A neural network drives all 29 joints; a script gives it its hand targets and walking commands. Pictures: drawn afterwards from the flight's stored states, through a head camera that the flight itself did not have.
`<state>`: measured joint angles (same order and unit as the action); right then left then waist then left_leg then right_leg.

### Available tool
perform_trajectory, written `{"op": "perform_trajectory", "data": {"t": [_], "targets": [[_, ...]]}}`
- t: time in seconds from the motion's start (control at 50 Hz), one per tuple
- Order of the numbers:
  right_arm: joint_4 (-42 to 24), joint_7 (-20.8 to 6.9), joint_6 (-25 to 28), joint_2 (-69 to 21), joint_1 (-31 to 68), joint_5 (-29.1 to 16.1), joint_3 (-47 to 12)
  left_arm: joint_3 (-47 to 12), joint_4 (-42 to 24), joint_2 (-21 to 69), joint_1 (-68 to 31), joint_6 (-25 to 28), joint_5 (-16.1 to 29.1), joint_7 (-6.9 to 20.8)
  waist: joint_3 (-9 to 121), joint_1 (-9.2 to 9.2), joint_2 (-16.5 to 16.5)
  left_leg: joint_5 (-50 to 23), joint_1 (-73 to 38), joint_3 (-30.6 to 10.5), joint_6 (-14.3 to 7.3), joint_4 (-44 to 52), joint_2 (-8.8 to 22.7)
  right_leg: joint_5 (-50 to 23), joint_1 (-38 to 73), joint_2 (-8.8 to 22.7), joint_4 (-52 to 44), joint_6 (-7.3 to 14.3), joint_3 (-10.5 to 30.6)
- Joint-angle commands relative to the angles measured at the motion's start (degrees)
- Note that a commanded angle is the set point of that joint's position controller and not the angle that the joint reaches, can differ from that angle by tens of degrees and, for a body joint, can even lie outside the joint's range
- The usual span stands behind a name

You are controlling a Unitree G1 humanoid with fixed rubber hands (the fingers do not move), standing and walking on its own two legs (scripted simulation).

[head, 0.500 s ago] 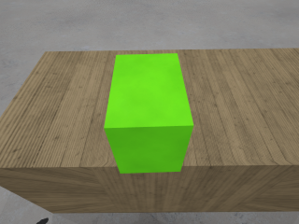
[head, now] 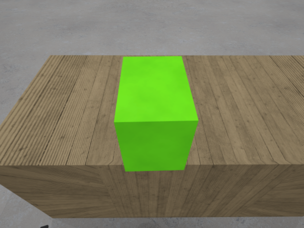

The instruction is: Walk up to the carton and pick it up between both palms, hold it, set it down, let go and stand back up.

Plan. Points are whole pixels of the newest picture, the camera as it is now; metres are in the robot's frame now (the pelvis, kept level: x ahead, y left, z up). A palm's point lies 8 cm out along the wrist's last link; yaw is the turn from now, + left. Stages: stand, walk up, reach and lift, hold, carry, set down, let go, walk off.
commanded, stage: walk up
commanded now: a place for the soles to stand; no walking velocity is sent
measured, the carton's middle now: (153, 113) +0.46 +0.01 +0.04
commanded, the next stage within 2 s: reach and lift in 0.70 s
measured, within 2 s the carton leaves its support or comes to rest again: neither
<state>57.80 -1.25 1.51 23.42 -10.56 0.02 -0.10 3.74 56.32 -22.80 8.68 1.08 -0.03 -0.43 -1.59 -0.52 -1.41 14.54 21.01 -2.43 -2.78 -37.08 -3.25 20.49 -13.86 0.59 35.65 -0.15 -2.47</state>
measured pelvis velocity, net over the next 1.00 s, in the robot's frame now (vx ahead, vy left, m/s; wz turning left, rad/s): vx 0.00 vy -0.01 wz -0.03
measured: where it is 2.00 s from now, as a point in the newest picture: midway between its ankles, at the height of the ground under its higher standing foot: outside the picture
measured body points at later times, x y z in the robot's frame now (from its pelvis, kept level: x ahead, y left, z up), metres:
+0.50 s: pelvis +0.01 +0.00 +0.00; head +0.02 +0.00 +0.45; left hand +0.11 +0.32 -0.11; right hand +0.08 -0.32 -0.12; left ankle +0.06 +0.09 -0.72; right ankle -0.01 -0.13 -0.72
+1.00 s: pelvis +0.00 -0.01 -0.01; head +0.02 +0.02 +0.44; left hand +0.21 +0.28 -0.09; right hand +0.15 -0.32 -0.08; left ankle +0.06 +0.09 -0.72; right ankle -0.01 -0.13 -0.72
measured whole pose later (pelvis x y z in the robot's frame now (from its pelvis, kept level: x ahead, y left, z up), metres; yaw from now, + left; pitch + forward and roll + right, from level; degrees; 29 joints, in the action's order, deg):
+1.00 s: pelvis +0.00 -0.01 -0.01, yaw -1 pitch -3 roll -2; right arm 51.2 -6.3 7.3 22.8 -3.2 0.1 1.4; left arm 3.7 27.0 -21.0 2.5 -24.2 0.0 -2.2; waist -5.8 -0.5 2.0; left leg 17.9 21.8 -1.9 -1.5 -43.0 -1.0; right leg 22.3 -14.4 -1.2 40.0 0.3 -2.5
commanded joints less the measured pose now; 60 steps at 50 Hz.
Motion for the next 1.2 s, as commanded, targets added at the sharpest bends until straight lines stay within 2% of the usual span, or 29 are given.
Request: {"op": "perform_trajectory", "data": {"t": [0.0,0.04,0.08,0.12,0.16,0.18,0.2,0.22,0.26,0.34,0.4,0.46,0.5,0.54,0.58,0.64,0.68,0.7,0.74,0.78,0.84,0.86,0.9,0.92,0.96,1.0,1.06,1.1,1.18], "targets": [[-2.4,0.1,1.6,10.3,4.5,1.2,2.6,0.7,-2.4,-11.7,-1.9,1.7,-1.4,0.1,-0.5,1.54,3.9,5.0,0.6,-13.9,-1.7,15.4,7.5,5.6,3.9,5.6,-12.7,5.2,8.6],[-2.6,0.3,1.6,11.4,6.0,1.5,2.2,0.9,-2.5,-12.1,-1.7,1.3,-0.9,0.2,-0.6,2.41,2.1,2.9,-0.6,-14.2,-2.5,15.6,7.4,3.8,3.1,4.8,-11.6,4.5,7.4],[-2.3,0.3,1.7,11.0,4.3,1.3,2.3,0.4,-2.5,-11.3,-4.0,1.5,-1.2,0.1,2.5,1.45,4.6,-4.5,-4.1,-15.2,-1.6,15.7,8.8,-2.3,5.0,3.6,-9.3,3.5,4.8],[-2.6,0.6,1.6,11.6,5.6,1.6,2.7,0.5,-2.7,-11.4,-2.1,1.7,-0.7,0.2,5.6,2.11,0.3,-2.0,-4.8,-13.4,-2.7,13.5,8.1,-0.8,5.9,4.0,-10.1,3.6,6.5],[-2.5,0.6,1.7,11.0,3.5,1.1,2.2,0.6,-3.2,-10.9,-3.4,1.4,-0.3,0.1,5.9,1.74,0.2,-8.6,-7.6,-13.4,-2.2,14.7,8.9,-5.3,4.8,4.2,-8.8,4.0,5.7],[-1.8,0.7,1.7,11.3,4.8,1.3,2.3,0.4,-2.7,-10.3,-4.2,1.2,-0.5,0.1,5.2,1.55,4.1,-8.9,-7.2,-15.3,-2.5,15.7,9.9,-3.2,3.9,3.2,-6.9,2.6,4.0],[-2.0,0.7,2.0,11.8,3.7,0.7,2.0,-0.2,-3.0,-10.5,-4.9,1.0,-0.4,0.0,3.9,1.34,2.0,-11.7,-7.8,-15.8,-3.0,15.7,10.9,-1.7,1.4,2.8,-7.3,2.6,3.4],[-1.6,0.7,1.6,11.5,4.5,1.2,1.7,0.4,-2.0,-9.3,-3.5,1.0,0.0,0.1,4.5,2.8,1.9,-4.6,-3.8,-17.6,-3.8,17.0,10.9,1.7,3.9,3.0,-8.4,2.6,3.2],[-1.7,0.6,1.5,11.1,5.1,0.9,1.6,0.7,-1.4,-10.7,-1.3,1.3,-0.5,-0.1,3.4,2.86,-0.7,-6.7,-3.6,-14.9,-2.3,14.8,9.6,-1.7,6.7,3.8,-10.1,3.7,5.6],[-1.9,1.0,1.6,10.1,4.9,0.8,2.0,0.2,-3.3,-12.5,-2.1,1.6,-0.7,-0.2,7.0,2.21,4.9,-13.2,-5.4,-9.7,-1.0,11.3,7.8,-10.5,9.2,7.0,-9.4,4.1,7.2],[-1.1,1.1,2.0,10.6,3.5,1.0,2.0,0.3,-2.8,-11.0,-2.9,0.9,0.0,-0.3,6.6,1.35,0.0,-19.2,-8.6,-11.9,-1.3,12.1,9.3,-11.6,5.2,5.1,-5.9,3.9,5.9],[-2.0,0.9,1.6,10.6,6.5,1.0,2.5,0.1,-2.3,-9.0,-2.0,1.2,-0.4,-0.4,4.3,2.44,1.5,-11.1,-4.9,-15.5,-3.7,15.0,10.8,-4.1,6.7,3.4,-8.3,2.8,4.3],[-1.9,0.7,1.1,10.5,4.9,0.8,2.2,0.9,-2.3,-11.4,-2.9,1.1,-0.9,-0.2,2.8,2.15,6.6,-5.7,-1.9,-12.1,-2.2,13.8,7.9,-3.6,7.7,4.9,-11.1,4.4,6.8],[-2.2,0.9,1.5,10.8,6.8,1.2,2.5,0.2,-2.6,-10.2,-2.9,1.2,-0.7,0.0,4.4,3.0,0.7,-6.8,-3.0,-11.9,-1.9,14.6,8.3,-6.3,6.8,5.1,-9.8,3.8,5.6],[-2.0,0.7,1.5,11.3,5.2,0.6,2.4,0.7,-2.2,-12.4,-3.1,1.1,-1.1,-0.1,2.6,1.72,6.6,-6.5,-4.8,-11.9,-1.6,14.7,7.8,-7.4,5.2,4.7,-9.8,4.1,5.7],[-2.6,0.7,1.4,9.7,5.7,0.7,2.0,0.0,-1.4,-11.1,-1.3,1.3,-1.0,-0.4,5.1,1.65,3.7,-8.6,-5.0,-10.4,-1.2,11.3,7.6,-4.6,6.9,5.9,-12.4,3.8,7.3],[-3.0,0.5,1.5,9.8,6.9,1.1,2.1,0.9,-2.0,-12.1,-2.4,1.4,-1.3,-0.2,2.6,2.14,5.4,-6.4,-3.6,-9.3,-1.3,11.5,7.3,-2.8,5.3,7.0,-13.8,5.2,9.6],[-5.3,-1.1,9.7,4.6,27.0,8.0,14.0,4.5,-22.1,-14.6,-22.5,-10.3,-0.2,-2.2,-1.0,1.64,5.4,14.1,3.6,6.5,4.3,4.3,3.9,10.2,-12.5,0.7,-3.0,2.9,-1.3],[-2.5,-3.6,9.7,6.7,25.2,6.7,14.1,2.1,-24.2,-10.1,-23.3,-18.3,1.1,-3.4,-3.6,-0.77,7.7,16.1,-4.6,3.9,4.4,-0.5,5.9,15.9,-21.0,1.4,-2.7,5.2,0.3],[-6.5,-3.3,9.8,7.2,19.1,3.9,10.7,4.7,-28.8,-8.7,-19.5,-22.2,-1.0,-2.7,-2.5,-0.48,15.7,6.4,-22.1,2.2,3.5,-8.5,3.3,21.8,-33.9,6.0,-9.9,8.3,3.6],[-8.9,-3.0,8.5,7.9,14.9,2.1,11.1,2.0,-36.1,-6.7,-14.8,-25.8,-1.7,-1.9,4.7,-1.28,8.1,3.3,-26.3,2.7,4.8,-5.3,4.6,10.6,-28.2,4.7,-9.7,6.9,1.1],[-9.8,-4.1,6.9,9.2,14.2,1.9,12.5,2.1,-37.3,-6.0,-13.3,-27.0,-2.6,-2.4,4.9,-1.08,3.0,4.2,-20.8,3.1,4.7,1.2,6.0,2.3,-17.3,1.1,-7.4,6.2,-1.6],[-9.6,-4.9,5.5,7.7,9.9,1.3,11.1,2.6,-36.1,-4.4,-8.8,-27.1,-4.6,-2.7,5.6,0.39,0.4,-0.7,-13.3,3.0,5.1,6.8,8.2,-6.2,-7.1,-1.5,-4.2,3.0,-3.2],[-10.6,-5.2,5.4,7.9,9.5,1.0,11.4,2.0,-36.3,-2.9,-6.7,-26.7,-3.3,-2.3,5.1,0.22,1.2,-5.2,-15.8,2.6,6.0,7.8,7.5,-7.4,-4.7,-2.4,-5.7,3.2,-3.6],[-13.0,-5.7,5.9,8.7,8.7,-0.8,9.9,5.0,-39.4,-4.3,-3.3,-26.7,-4.4,-2.9,8.1,3.67,-0.9,-15.3,-19.4,2.8,7.0,7.1,7.3,-12.4,-2.3,-2.4,-8.0,3.1,-2.7],[-12.1,-5.7,6.3,7.7,5.5,-1.6,8.9,6.5,-42.7,-4.9,-2.2,-25.3,-5.0,-3.5,11.1,1.95,-3.3,-18.7,-21.0,2.6,7.5,8.5,6.4,-13.2,-0.6,-1.8,-9.9,3.0,-2.2],[-12.1,-6.2,6.9,8.4,5.2,-3.0,7.8,6.4,-41.9,-2.8,0.8,-24.7,-4.7,-3.5,10.8,1.22,-1.9,-21.0,-21.8,2.2,7.4,9.1,5.7,-15.8,-0.3,-2.3,-11.1,3.3,-1.6],[-16.3,-5.0,7.6,5.4,5.4,-3.3,5.2,8.4,-39.9,-3.2,1.1,-23.0,-3.3,-2.7,9.2,4.77,5.0,-19.3,-17.8,3.7,4.7,9.6,3.5,-22.6,3.0,-1.1,-12.5,1.3,0.7],[-18.0,-4.4,9.8,3.6,0.8,-4.3,4.3,7.7,-41.7,-1.6,3.1,-18.7,-2.1,-2.4,12.7,2.21,5.4,-18.5,-20.9,4.5,4.4,11.0,2.4,-24.4,5.3,-1.3,-14.0,0.4,1.3]]}}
